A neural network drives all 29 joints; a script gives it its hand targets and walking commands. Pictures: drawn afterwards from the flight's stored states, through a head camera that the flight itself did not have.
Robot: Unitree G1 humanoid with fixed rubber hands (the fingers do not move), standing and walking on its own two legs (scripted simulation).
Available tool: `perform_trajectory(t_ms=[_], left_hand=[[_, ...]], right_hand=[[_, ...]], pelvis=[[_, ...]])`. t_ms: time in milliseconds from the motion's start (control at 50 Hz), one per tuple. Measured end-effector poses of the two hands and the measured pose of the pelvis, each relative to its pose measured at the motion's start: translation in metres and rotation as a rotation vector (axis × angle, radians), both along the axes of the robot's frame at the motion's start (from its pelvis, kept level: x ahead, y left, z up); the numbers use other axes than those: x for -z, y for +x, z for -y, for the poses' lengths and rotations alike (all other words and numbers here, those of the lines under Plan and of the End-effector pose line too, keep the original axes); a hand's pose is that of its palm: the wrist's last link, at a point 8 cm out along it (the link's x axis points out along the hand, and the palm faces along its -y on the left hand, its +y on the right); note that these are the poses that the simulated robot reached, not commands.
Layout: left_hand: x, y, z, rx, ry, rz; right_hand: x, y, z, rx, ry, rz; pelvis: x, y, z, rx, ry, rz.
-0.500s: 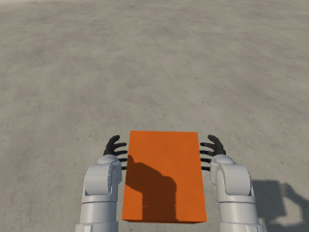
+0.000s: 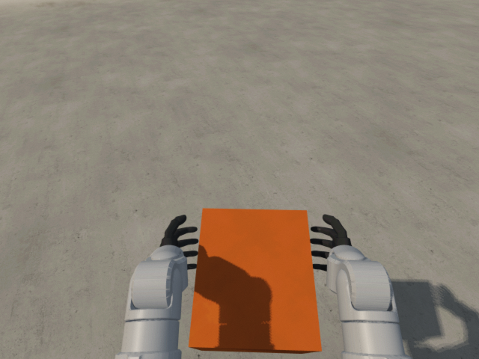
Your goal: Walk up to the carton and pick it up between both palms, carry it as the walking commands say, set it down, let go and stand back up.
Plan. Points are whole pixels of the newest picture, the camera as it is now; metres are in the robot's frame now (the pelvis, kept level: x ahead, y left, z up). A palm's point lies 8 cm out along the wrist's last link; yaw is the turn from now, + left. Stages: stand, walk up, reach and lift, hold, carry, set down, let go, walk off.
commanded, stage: carry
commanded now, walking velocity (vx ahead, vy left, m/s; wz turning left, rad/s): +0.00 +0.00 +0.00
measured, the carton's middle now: (252, 282) +0.31 +0.00 -0.03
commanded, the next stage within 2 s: hold in 0.26 s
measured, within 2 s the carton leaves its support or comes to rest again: neither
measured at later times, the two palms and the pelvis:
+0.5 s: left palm (156, 284) +0.27 +0.16 +0.04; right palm (328, 293) +0.26 -0.12 +0.03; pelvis -0.01 +0.02 +0.00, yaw -11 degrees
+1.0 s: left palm (144, 266) +0.29 +0.18 +0.07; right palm (314, 286) +0.25 -0.09 +0.06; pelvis -0.02 +0.08 +0.00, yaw -14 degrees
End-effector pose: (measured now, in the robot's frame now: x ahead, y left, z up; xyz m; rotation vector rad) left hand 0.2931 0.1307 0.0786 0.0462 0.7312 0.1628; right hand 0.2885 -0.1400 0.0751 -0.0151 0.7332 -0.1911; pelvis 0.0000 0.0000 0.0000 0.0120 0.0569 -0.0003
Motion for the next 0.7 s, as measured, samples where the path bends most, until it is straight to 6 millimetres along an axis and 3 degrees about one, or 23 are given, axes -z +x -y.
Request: perform_trajectory(t_ms=[280, 320, 380, 460, 520, 700], left_hand=[[-0.001, -0.001, -0.005, -0.022, -0.026, 0.016], [0.012, 0.001, -0.007, 0.008, -0.014, 0.015], [0.034, -0.009, -0.014, 0.057, 0.024, 0.009], [0.041, -0.025, -0.021, 0.093, 0.015, 0.025], [0.033, -0.024, -0.030, 0.071, -0.003, 0.069], [0.005, -0.010, -0.062, 0.003, -0.037, 0.169]], right_hand=[[-0.003, 0.003, -0.005, -0.019, 0.001, 0.016], [0.013, 0.005, -0.005, -0.037, 0.000, 0.003], [0.037, -0.010, -0.009, -0.066, 0.005, -0.017], [0.051, -0.032, -0.013, -0.066, 0.025, 0.001], [0.045, -0.032, -0.023, -0.064, 0.027, 0.043], [-0.003, -0.008, -0.060, -0.056, -0.046, 0.133]], pelvis=[[0.001, -0.004, 0.000, 0.003, -0.001, 0.002], [-0.001, -0.005, -0.002, 0.029, 0.004, 0.041], [-0.004, -0.003, -0.006, 0.090, 0.012, 0.080], [-0.003, -0.006, -0.015, 0.168, 0.012, 0.114], [0.001, -0.012, -0.022, 0.190, 0.000, 0.135], [0.003, -0.018, -0.047, 0.166, -0.027, 0.209]])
